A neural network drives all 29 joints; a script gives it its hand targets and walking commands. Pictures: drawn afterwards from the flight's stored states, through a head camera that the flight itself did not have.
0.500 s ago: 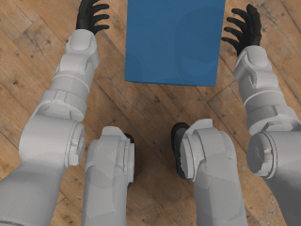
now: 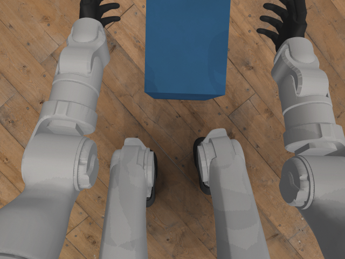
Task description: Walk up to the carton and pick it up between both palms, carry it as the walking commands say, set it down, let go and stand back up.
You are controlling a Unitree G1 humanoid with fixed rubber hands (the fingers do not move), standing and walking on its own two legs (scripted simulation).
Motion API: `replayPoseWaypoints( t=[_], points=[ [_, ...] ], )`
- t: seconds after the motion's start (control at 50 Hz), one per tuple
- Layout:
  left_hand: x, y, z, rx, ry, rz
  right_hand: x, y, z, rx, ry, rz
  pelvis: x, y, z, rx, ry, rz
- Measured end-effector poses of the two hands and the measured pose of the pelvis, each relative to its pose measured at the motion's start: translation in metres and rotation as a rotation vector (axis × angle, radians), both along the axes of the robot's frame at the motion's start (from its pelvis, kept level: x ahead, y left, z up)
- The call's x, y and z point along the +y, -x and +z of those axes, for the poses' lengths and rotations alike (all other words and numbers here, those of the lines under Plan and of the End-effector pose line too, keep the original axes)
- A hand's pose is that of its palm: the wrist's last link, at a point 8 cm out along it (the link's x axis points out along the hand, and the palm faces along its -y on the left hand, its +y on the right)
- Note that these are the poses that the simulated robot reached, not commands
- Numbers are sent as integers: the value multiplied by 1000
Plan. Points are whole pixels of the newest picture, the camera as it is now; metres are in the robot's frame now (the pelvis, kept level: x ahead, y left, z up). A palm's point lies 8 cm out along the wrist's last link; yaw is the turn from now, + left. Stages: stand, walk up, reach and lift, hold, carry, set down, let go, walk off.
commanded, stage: set down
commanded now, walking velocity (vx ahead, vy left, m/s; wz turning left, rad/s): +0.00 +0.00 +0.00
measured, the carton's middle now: (183, 50) +0.55 -0.05 -0.32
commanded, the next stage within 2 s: let go in 0.82 s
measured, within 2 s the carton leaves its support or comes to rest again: neither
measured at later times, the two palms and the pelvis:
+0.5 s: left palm out of the picture +0.54 +0.12 +0.03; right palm out of the picture +0.50 -0.23 +0.05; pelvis +0.05 +0.00 +0.13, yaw +0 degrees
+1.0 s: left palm out of the picture +0.49 +0.14 +0.10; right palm out of the picture +0.45 -0.23 +0.11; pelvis +0.07 -0.01 +0.23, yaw +1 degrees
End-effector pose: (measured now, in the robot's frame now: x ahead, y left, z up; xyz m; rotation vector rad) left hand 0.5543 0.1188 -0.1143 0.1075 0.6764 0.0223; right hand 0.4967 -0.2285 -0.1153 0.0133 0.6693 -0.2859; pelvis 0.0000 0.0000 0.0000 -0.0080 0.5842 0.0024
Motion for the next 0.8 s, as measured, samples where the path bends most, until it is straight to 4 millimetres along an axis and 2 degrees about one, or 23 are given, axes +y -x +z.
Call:
replayPoseWaypoints(
  t=[0.12,0.2,0.28,0.36,0.46,0.58,0.7,0.8],
  points=[
    [7,3,50,-15,14,8,7,-5,53,-26,3,28,-4,-16,23,126,-16,-11],
    [23,9,72,-22,-20,4,18,-7,73,-28,0,49,-5,-21,44,162,-16,-7],
    [31,15,86,-14,-36,-8,23,-1,86,-11,-3,40,-3,-26,66,183,-10,5],
    [21,17,98,-5,-2,-22,13,7,101,12,18,10,-2,-32,90,199,1,13],
    [4,13,130,-32,20,-37,-1,3,145,-38,24,8,-1,-41,120,197,8,5],
    [6,14,169,-11,-1,-30,-6,3,188,-29,4,15,-2,-55,159,178,-2,-7],
    [18,13,212,-35,-13,-12,2,7,213,-28,-17,30,-4,-64,189,156,-11,-7],
    [20,15,227,-15,-21,-14,5,9,224,-8,11,55,-6,-66,206,134,-14,1]
  ],
)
